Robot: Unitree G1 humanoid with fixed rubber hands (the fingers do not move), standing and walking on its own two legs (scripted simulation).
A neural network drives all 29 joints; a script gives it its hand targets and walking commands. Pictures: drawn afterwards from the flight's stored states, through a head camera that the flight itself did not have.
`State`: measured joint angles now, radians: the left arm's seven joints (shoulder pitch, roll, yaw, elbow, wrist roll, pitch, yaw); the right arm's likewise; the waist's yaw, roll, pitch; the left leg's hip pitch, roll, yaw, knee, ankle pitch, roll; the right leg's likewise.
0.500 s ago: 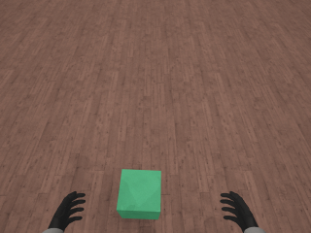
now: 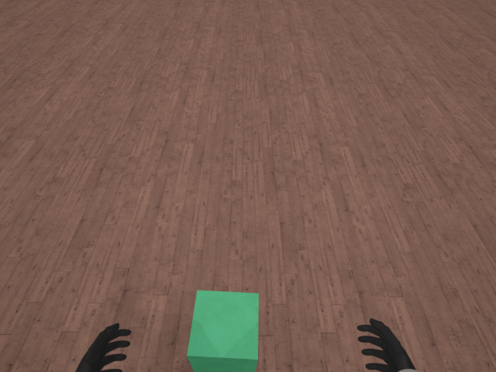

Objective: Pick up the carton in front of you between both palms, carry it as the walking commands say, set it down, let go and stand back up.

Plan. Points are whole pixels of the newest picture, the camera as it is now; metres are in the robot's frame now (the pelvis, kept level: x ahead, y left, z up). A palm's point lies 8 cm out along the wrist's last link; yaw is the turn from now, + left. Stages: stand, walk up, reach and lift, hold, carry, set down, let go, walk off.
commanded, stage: stand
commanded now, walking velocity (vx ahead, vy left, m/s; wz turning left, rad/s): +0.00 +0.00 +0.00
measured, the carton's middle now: (226, 334) +0.39 +0.05 -0.65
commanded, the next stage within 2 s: none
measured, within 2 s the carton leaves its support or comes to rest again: neither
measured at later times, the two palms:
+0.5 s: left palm out of the picture +0.14 +0.29 -0.09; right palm out of the picture +0.14 -0.28 -0.09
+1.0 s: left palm out of the picture +0.10 +0.30 -0.09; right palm out of the picture +0.10 -0.30 -0.09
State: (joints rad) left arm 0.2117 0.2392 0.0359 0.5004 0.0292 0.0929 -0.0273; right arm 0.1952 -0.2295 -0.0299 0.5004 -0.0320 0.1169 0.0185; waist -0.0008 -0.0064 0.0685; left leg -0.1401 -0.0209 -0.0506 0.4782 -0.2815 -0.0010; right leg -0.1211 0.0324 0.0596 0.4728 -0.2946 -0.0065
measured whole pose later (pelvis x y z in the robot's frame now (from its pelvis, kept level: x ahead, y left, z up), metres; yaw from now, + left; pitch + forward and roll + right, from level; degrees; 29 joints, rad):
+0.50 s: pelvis +0.01 +0.01 +0.00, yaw +0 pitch -1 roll +0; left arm 0.19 0.34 0.02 0.76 0.03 0.01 0.03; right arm 0.15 -0.33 -0.02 0.82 -0.04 0.00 -0.03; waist 0.00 -0.01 0.01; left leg -0.16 -0.03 -0.03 0.47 -0.29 0.01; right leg -0.15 0.02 0.06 0.47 -0.31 0.00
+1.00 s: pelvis +0.00 +0.01 +0.01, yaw +0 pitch -2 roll +0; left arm 0.16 0.37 0.01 0.91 0.02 0.00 0.02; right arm 0.14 -0.37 -0.01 0.96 -0.03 -0.01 -0.02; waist 0.00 -0.01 0.02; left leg -0.12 -0.02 -0.04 0.39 -0.24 0.01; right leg -0.10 0.02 0.06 0.39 -0.25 0.00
